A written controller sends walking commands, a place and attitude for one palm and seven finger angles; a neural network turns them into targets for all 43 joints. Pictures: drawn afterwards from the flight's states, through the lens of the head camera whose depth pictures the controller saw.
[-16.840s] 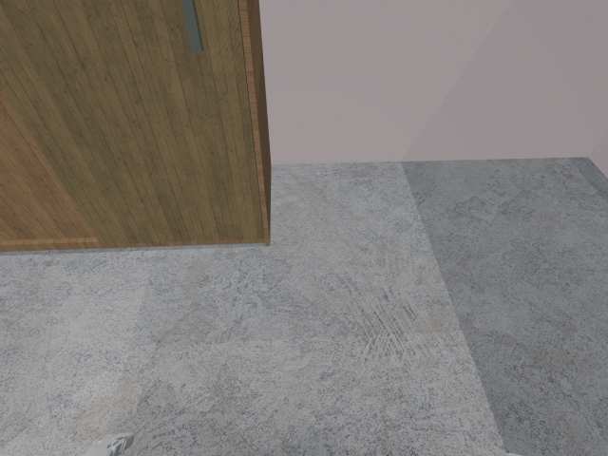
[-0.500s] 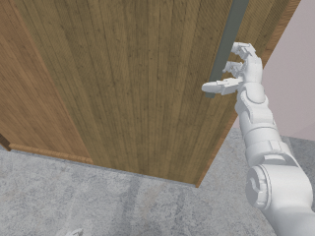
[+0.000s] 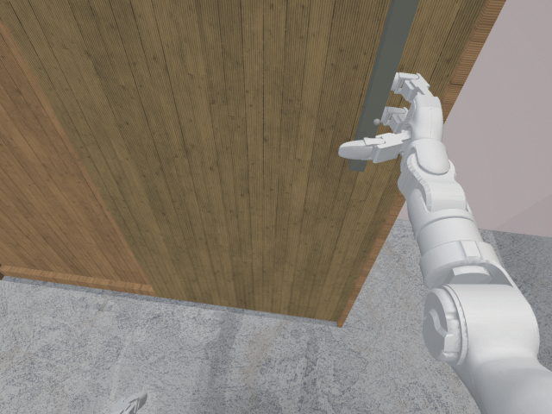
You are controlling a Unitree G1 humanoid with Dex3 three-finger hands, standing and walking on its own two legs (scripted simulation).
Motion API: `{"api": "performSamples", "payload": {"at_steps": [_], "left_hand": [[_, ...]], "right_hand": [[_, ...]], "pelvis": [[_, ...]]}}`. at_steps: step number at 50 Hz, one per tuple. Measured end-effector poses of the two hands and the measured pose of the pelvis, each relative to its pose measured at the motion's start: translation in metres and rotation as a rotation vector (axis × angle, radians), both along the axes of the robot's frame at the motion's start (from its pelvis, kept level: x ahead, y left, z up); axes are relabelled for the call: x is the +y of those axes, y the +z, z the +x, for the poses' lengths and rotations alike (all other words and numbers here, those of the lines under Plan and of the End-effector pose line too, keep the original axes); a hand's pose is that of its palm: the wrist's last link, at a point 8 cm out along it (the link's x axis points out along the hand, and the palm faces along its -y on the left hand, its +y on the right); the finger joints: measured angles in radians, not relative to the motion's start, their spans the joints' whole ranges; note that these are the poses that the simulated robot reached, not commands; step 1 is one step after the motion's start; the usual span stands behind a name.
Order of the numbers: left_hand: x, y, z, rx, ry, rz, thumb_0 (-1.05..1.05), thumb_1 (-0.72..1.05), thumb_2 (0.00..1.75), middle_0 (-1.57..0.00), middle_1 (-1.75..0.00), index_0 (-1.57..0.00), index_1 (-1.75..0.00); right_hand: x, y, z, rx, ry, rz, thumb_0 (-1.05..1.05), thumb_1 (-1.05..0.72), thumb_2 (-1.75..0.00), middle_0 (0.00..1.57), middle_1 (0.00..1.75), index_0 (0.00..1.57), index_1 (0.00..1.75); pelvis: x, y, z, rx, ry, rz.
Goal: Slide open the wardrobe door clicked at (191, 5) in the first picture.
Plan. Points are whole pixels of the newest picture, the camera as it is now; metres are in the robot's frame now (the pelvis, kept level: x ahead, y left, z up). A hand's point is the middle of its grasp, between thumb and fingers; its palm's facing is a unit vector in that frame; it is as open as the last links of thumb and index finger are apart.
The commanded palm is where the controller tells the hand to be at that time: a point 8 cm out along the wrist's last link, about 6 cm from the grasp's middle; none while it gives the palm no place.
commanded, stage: slide the fingers in behind the handle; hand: right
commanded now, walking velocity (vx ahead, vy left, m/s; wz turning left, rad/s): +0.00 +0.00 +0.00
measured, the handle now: (378, 80) +0.52 -0.08 +0.23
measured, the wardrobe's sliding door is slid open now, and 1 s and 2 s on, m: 0.00 0.00 0.00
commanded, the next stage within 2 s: grip the handle and tug to test in 0.76 s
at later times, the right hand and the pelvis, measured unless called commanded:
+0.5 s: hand (357, 120) +0.47 -0.06 +0.20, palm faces +0.02 +1.00 +0.02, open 13.9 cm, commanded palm +0.44 -0.11 +0.19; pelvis +0.00 +0.00 +0.00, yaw +2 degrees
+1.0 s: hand (359, 121) +0.47 -0.06 +0.20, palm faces +0.02 +1.00 +0.01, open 13.6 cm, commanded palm +0.44 -0.10 +0.19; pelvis +0.00 +0.00 +0.00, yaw +1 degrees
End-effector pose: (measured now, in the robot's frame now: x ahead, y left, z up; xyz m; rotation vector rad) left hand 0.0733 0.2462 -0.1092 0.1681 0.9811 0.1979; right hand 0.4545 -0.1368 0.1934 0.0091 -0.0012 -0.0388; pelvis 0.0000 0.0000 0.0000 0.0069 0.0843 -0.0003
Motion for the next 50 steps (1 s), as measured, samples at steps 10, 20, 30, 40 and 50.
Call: {"api": "performSamples", "payload": {"at_steps": [10,20,30,40,50], "left_hand": [[-0.004,-0.003,-0.007,0.014,0.005,-0.012,0.01,0.91,0.9,-0.21,-0.3,-0.2,-0.3],[-0.007,-0.004,-0.016,0.015,0.036,-0.025,0.01,0.91,0.9,-0.21,-0.3,-0.2,-0.3],[-0.004,-0.001,-0.015,0.006,0.05,-0.02,0.01,0.91,0.9,-0.21,-0.3,-0.2,-0.3],[-0.001,0.004,0.0,-0.028,0.027,-0.005,0.01,0.91,0.9,-0.21,-0.3,-0.2,-0.3],[-0.004,0.002,-0.001,-0.018,0.016,-0.01,0.01,0.91,0.9,-0.21,-0.3,-0.2,-0.3]], "right_hand": [[0.019,-0.001,0.001,0.001,0.05,-0.01,-0.01,0.5,-0.3,0.3,1.22,0.3,1.21],[0.028,-0.002,0.002,-0.008,0.02,0.003,-0.01,0.5,-0.3,0.33,1.23,0.33,1.22],[0.025,0.003,-0.007,-0.02,0.019,0.007,-0.01,0.5,-0.3,0.3,1.2,0.31,1.2],[0.026,0.007,-0.012,-0.009,0.018,-0.001,-0.01,0.5,-0.3,0.28,1.2,0.29,1.19],[0.027,0.005,-0.009,-0.007,0.014,0.001,-0.01,0.44,-0.33,0.29,1.21,0.3,1.2]], "pelvis": [[-0.003,0.0,-0.001,0.001,0.0,0.0],[-0.004,0.0,0.0,0.0,0.024,-0.005],[-0.002,0.002,0.001,-0.019,0.032,-0.004],[-0.002,0.003,-0.003,-0.027,0.02,-0.002],[-0.001,0.003,-0.003,-0.019,0.018,-0.004]]}}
